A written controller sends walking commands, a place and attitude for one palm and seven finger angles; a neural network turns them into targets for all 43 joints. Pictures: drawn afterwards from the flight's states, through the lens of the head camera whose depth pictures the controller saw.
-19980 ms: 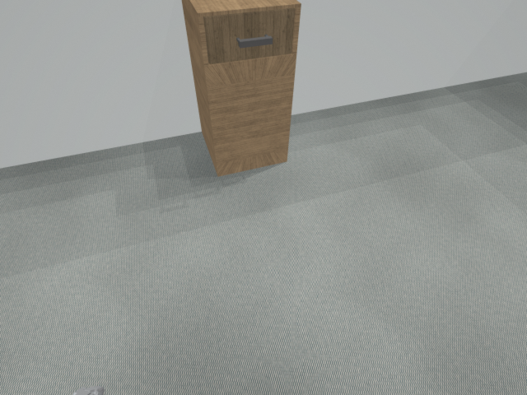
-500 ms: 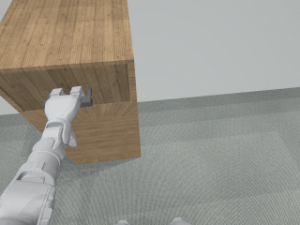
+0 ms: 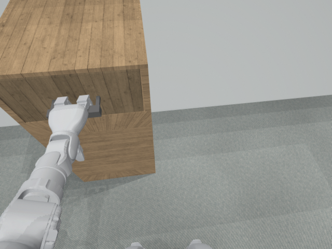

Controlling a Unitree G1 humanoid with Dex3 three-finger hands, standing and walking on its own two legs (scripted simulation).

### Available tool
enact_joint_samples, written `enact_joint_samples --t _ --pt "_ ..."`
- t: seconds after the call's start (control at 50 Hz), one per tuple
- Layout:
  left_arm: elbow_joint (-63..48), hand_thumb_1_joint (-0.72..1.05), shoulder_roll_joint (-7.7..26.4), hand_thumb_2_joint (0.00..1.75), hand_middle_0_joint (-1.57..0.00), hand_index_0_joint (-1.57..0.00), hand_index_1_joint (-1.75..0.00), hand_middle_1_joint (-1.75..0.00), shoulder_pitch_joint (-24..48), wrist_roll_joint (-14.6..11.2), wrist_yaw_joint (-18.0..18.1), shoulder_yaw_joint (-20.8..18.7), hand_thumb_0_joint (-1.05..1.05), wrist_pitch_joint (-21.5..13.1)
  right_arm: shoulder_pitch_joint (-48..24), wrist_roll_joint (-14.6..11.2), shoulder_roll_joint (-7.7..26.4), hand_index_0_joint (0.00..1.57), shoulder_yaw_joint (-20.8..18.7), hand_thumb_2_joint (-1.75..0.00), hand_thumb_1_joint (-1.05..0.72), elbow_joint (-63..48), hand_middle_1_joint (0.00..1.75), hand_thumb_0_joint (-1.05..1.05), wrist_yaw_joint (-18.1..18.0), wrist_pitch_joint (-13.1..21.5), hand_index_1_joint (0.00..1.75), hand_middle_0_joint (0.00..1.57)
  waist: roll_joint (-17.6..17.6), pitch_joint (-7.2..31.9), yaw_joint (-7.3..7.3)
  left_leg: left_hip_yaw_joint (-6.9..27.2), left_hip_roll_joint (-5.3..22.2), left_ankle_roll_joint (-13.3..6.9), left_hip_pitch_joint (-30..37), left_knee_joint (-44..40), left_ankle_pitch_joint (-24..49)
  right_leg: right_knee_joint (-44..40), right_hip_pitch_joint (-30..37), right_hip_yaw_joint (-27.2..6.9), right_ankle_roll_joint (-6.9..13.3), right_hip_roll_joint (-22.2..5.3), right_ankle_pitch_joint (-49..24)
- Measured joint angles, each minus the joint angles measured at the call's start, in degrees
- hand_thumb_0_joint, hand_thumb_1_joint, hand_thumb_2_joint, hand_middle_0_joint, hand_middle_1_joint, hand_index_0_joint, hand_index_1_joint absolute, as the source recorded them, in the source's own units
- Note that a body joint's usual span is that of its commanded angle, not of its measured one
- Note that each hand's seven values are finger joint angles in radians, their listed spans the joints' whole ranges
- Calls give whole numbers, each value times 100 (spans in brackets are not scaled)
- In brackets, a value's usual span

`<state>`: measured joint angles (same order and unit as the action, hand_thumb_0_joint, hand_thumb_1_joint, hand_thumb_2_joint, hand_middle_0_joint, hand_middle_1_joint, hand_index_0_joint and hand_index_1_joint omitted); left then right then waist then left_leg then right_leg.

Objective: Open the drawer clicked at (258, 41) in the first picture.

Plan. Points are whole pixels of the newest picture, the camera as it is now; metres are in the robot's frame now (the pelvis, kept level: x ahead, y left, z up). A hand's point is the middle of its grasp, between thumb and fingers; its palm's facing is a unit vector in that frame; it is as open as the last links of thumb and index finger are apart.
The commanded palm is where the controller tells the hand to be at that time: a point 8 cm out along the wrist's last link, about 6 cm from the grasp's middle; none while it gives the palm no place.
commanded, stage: close the thumb around the handle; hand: left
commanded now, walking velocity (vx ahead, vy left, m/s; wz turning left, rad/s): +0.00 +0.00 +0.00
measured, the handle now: (75, 107) +0.49 +0.25 +0.00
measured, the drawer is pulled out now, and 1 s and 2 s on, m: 0.00 0.00 0.12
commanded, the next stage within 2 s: pull the drawer open in 0.76 s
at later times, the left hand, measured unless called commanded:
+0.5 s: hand (76, 127) +0.43 +0.24 -0.02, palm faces -0.06 -0.05 -1.00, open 8.6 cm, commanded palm +0.41 +0.24 +0.04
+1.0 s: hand (76, 129) +0.43 +0.24 -0.02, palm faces -0.05 -0.06 -1.00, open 6.0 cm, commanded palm +0.38 +0.24 +0.04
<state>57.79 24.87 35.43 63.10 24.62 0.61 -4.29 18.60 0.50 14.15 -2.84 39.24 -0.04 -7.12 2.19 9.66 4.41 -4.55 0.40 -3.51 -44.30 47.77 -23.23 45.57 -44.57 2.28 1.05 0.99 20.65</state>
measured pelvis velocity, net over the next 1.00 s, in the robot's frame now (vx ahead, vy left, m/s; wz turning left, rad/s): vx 0.02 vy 0.01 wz -0.02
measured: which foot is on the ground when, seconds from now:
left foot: down 0.00-1.00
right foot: down 0.00-1.00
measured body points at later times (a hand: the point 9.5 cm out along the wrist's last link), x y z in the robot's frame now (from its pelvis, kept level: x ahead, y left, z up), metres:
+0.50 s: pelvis +0.00 +0.00 +0.00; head +0.09 +0.00 +0.44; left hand +0.43 +0.24 +0.04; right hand +0.04 -0.27 -0.13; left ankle -0.01 +0.08 -0.70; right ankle +0.00 -0.11 -0.70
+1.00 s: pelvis +0.02 +0.01 +0.00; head +0.10 +0.01 +0.45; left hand +0.42 +0.24 +0.04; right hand +0.07 -0.26 -0.13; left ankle -0.01 +0.08 -0.70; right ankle +0.00 -0.11 -0.70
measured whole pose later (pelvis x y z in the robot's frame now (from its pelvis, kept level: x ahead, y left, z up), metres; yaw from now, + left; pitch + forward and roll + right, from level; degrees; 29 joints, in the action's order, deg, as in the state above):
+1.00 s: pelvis +0.02 +0.01 +0.00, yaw -1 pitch +19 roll -2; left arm 48.8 23.8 27.4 61.8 24.0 0.0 -2.0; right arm 17.7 0.5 13.7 -3.8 38.7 1.0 -8.0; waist 2.6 10.0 3.9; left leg -5.6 0.7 -3.8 -41.0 46.1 -24.3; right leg 43.3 -41.5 0.9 0.4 1.6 20.9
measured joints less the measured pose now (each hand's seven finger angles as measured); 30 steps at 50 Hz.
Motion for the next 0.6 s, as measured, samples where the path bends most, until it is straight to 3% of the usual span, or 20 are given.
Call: enact_joint_samples --t 0.14,0.24,0.4,0.6 --pt "23 -47 -28 31 -28 -32 -120 -120 40 7 107 24 0 49 -29 6 31 20 -20 -90 -91 25 30 0 13 -4 30 20 -4 11 -4 14 -6 -6 -64 66 -28 54 -54 13 -6 -8 27" --pt "149 -35 -2 36 -29 -32 -121 -122 186 -5 65 76 0 168 -41 -10 32 20 3 -90 -91 14 30 0 -1 5 30 20 -3 -11 27 31 -13 -10 -95 77 -22 58 -74 29 -8 -15 24" --pt "21 0 68 52 -31 -35 -125 -126 87 -53 -124 -26 0 63 40 -1 8 20 1 -90 -90 -15 30 0 -14 -17 30 20 1 21 28 -7 9 -14 -75 61 -38 32 -67 -12 -16 10 15" --pt "-219 53 3 75 -32 -37 -129 -131 -163 -35 -2 -52 0 43 60 18 -11 20 -59 -90 -90 37 30 0 57 -60 30 20 26 40 -9 -30 12 -27 0 49 -79 3 6 -41 -36 18 36"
